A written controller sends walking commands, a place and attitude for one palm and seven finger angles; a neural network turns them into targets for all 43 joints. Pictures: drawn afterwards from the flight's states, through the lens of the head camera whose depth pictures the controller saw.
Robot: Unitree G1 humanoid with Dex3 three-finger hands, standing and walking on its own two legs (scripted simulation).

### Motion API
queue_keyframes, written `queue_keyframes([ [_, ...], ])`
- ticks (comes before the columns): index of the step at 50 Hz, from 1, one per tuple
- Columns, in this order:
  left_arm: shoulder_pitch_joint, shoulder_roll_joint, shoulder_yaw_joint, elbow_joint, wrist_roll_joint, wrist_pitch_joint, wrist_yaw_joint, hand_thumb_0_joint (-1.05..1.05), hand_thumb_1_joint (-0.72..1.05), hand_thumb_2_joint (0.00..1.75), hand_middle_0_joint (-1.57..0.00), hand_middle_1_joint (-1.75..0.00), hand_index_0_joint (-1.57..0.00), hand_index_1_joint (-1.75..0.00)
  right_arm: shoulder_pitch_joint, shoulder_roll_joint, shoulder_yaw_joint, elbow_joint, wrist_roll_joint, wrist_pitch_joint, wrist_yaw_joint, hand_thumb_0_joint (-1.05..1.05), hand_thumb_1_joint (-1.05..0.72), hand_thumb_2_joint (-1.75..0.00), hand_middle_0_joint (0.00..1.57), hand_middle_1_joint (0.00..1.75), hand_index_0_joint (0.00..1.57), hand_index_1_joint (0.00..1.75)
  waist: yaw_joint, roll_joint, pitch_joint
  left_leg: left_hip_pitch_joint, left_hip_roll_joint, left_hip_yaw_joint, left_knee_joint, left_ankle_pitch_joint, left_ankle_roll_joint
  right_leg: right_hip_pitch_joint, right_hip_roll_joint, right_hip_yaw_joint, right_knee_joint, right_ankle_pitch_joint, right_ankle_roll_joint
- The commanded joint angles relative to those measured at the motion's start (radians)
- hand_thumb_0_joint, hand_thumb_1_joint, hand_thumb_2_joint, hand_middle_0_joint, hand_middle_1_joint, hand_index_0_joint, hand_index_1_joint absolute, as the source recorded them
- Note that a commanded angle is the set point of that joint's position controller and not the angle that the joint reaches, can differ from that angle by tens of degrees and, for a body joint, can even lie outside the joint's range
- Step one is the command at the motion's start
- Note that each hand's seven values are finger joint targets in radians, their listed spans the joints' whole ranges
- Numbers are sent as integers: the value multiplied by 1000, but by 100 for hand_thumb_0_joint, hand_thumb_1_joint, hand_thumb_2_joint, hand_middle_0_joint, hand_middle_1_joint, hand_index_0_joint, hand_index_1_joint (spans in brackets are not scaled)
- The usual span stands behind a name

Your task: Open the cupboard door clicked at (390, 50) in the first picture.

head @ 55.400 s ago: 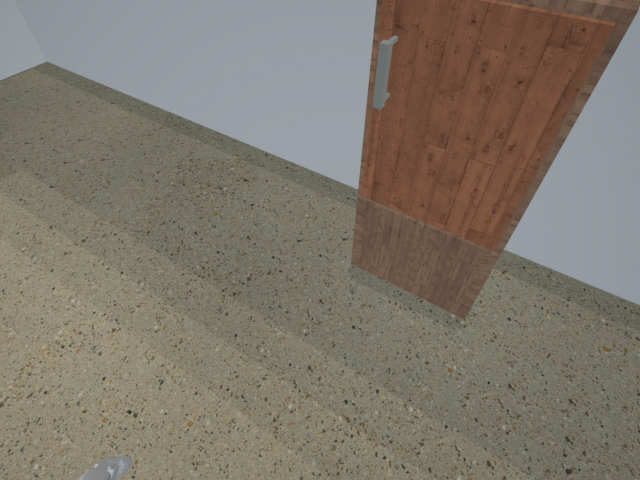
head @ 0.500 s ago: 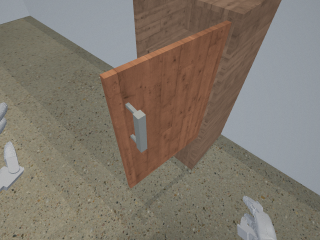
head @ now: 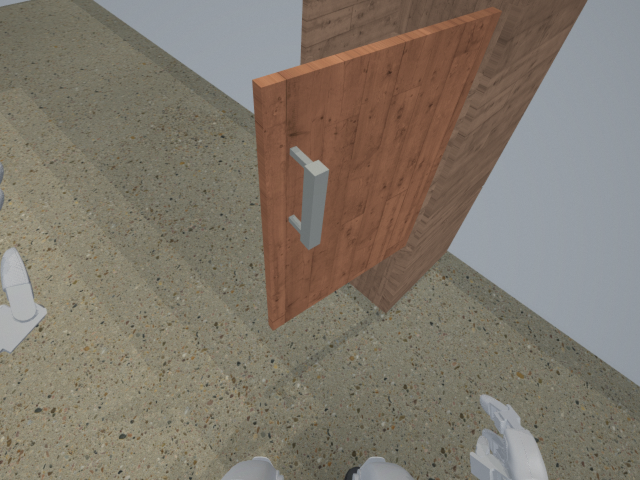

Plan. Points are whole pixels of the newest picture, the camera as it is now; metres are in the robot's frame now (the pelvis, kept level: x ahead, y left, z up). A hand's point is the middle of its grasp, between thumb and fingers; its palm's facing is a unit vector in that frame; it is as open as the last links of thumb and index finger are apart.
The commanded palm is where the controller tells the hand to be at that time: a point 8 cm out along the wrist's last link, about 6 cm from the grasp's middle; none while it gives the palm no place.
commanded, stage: step back with the hand held close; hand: left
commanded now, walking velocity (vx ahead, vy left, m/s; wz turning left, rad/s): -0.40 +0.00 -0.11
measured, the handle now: (304, 200) +0.46 +0.05 +0.08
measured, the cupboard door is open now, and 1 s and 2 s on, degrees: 82 82 82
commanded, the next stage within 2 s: stop stepping back and stand still in 0.20 s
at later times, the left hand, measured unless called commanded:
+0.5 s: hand (23, 452) +0.12 +0.21 +0.19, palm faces +0.24 -0.81 -0.53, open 7.4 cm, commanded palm +0.08 +0.25 +0.20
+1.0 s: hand out of the picture +0.06 +0.24 +0.18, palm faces +0.37 -0.83 -0.42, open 7.4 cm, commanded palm +0.00 +0.28 +0.20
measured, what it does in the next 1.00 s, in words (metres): walks backwards: right foot, then left foot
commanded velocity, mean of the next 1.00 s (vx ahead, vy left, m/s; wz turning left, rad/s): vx -0.03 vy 0.03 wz -0.02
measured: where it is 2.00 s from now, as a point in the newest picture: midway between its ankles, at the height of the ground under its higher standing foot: outside the picture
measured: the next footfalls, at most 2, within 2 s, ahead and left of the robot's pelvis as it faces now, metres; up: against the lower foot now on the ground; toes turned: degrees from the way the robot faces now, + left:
right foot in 0.36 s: -0.16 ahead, -0.12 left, +0.00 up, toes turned -9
left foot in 0.54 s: -0.01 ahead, +0.06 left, +0.00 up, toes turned -5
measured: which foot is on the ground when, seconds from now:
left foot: down 0.00-0.38, up 0.40-0.52, down 0.54-0.76, up 0.78-0.90, down 0.92-1.00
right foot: up 0.00-0.34, down 0.36-1.00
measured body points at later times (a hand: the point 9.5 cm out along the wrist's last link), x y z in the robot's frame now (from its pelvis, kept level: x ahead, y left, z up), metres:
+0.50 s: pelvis -0.11 -0.02 +0.02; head -0.08 -0.01 +0.47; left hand +0.10 +0.25 +0.22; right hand +0.03 -0.28 -0.06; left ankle -0.02 +0.07 -0.69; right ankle -0.23 -0.12 -0.71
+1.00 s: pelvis -0.17 +0.00 +0.02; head -0.17 +0.00 +0.47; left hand +0.03 +0.28 +0.20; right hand -0.06 -0.26 -0.08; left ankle -0.12 +0.10 -0.71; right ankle -0.20 -0.11 -0.71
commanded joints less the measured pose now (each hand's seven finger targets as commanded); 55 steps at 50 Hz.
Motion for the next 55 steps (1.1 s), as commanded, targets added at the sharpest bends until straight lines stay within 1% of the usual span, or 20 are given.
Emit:
queue_keyframes([
  [1,-8,222,210,-242,-4,-86,31,0,90,90,-20,-30,-20,-30,-56,-104,-67,-145,-18,-110,-12,0,-90,-90,20,30,20,30,-3,286,-180,-194,421,-465,-558,-286,147,200,92,62,637,-308,-13],
  [3,23,182,178,-214,-23,-79,35,0,90,90,-20,-30,-20,-30,-52,-114,-76,-109,-18,-135,-1,0,-90,-90,20,30,20,30,9,126,-197,94,370,-332,-399,74,134,6,56,66,545,-324,-13],
  [5,33,130,118,-211,-30,-69,33,0,90,90,-20,-30,-20,-30,-61,-117,-74,-95,-12,-149,4,0,-90,-90,20,30,20,30,13,204,-239,230,336,-237,-377,223,111,10,44,19,419,-323,-3],
  [12,-5,172,93,-207,-49,-31,17,0,90,90,-20,-30,-20,-30,-71,-116,-45,-84,-23,-138,7,0,-90,-90,20,30,20,30,14,303,-279,304,267,-160,-537,46,41,209,90,-87,9,-357,-30],
  [15,66,242,166,-213,-68,-45,-2,0,90,90,-20,-30,-20,-30,-78,-107,-42,-107,-29,-100,15,0,-90,-90,20,30,20,30,32,246,-314,299,214,-82,-440,179,-26,334,62,-90,-329,-140,-64],
  [17,106,293,205,-220,-75,-65,-9,0,90,90,-20,-30,-20,-30,-90,-95,-27,-130,-11,-74,17,0,-90,-90,20,30,20,30,21,33,-251,318,82,38,-163,21,-66,188,-121,57,-468,-1,-108],
  [19,101,281,196,-181,-69,-61,2,0,90,90,-20,-30,-20,-30,-86,-85,-17,-125,-6,-76,10,0,-90,-90,20,30,20,30,38,-120,-222,124,19,0,187,-114,-67,157,-295,159,-406,218,-182],
  [20,92,284,204,-186,-66,-45,2,0,90,90,-20,-30,-20,-30,-94,-94,-17,-138,12,-80,10,0,-90,-90,20,30,20,30,35,-179,-263,3,7,-24,242,-139,-60,288,-267,161,-302,505,-164],
  [22,125,239,187,-118,-48,-15,13,0,90,90,-20,-30,-20,-30,-76,-78,0,-135,14,-71,-6,0,-90,-90,20,30,20,30,11,-95,-224,-58,38,1,117,-83,-41,418,-244,78,-207,675,-143],
  [26,10,201,119,-70,-44,-6,19,0,90,90,-20,-30,-20,-30,-46,-133,-22,-107,11,-89,-25,0,-90,-90,20,30,20,30,-18,-6,-173,261,40,8,-194,256,-3,275,-159,-1,-136,499,-48],
  [29,21,210,115,-70,-35,-23,21,0,90,90,-20,-30,-20,-30,-17,-147,-29,-118,10,-106,-23,0,-90,-90,20,30,20,30,-4,168,-227,406,184,-209,-247,564,73,156,-3,-50,-3,45,6],
  [31,11,209,107,-124,-29,-33,13,0,90,90,-20,-30,-20,-30,-37,-134,-26,-104,-8,-127,-14,0,-90,-90,20,30,20,30,5,253,-180,234,247,-335,-418,243,77,216,13,-36,72,-332,-14],
  [33,42,209,129,-128,-27,-33,19,0,90,90,-20,-30,-20,-30,-49,-130,-26,-109,-9,-132,-10,0,-90,-90,20,30,20,30,16,219,-120,53,223,-271,-510,-168,65,332,6,-56,-39,-310,-37],
  [35,84,227,155,-140,-24,-35,19,0,90,90,-20,-30,-20,-30,-61,-137,-28,-129,-11,-120,-12,0,-90,-90,20,30,20,30,14,232,-100,-66,136,-165,-469,-301,-3,436,4,-76,-192,-222,-60],
  [36,98,212,147,-120,-25,-38,16,0,90,90,-20,-30,-20,-30,-61,-121,-27,-138,-11,-110,-10,0,-90,-90,20,30,20,30,4,162,-100,-49,86,-114,-357,-258,-32,393,-37,-20,-281,-256,-82],
  [38,126,195,140,-70,-34,-34,12,0,90,90,-20,-30,-20,-30,-34,-121,-49,-116,-3,-89,-7,0,-90,-90,20,30,20,30,3,-117,-65,88,6,-60,98,-97,-60,65,-268,338,-523,-514,-190],
  [39,82,175,124,-55,-33,-30,13,0,90,90,-20,-30,-20,-30,-25,-121,-49,-97,-4,-83,-7,0,-90,-90,20,30,20,30,0,-131,-22,43,22,-70,237,-87,-60,22,-313,356,-523,-427,-216],
  [42,-44,167,98,4,-12,-44,18,0,90,90,-20,-30,-20,-30,-19,-99,-22,-79,-1,-107,-19,0,-90,-90,20,30,20,30,-12,-39,-52,62,72,-55,23,-92,-36,186,-220,144,-366,-71,-153],
  [49,-41,172,83,-59,-8,-44,6,0,90,90,-20,-30,-20,-30,-28,-115,-15,-93,-3,-146,-30,0,-90,-90,20,30,20,30,13,124,-156,259,120,-123,-299,302,-2,300,-23,-11,-206,105,-22],
  [55,28,172,107,-79,-12,-46,10,0,90,90,-20,-30,-20,-30,-48,-116,-14,-111,-6,-157,-23,0,-90,-90,20,30,20,30,18,152,-136,147,122,-131,-398,-42,-7,348,-10,-13,-257,-44,-22],
])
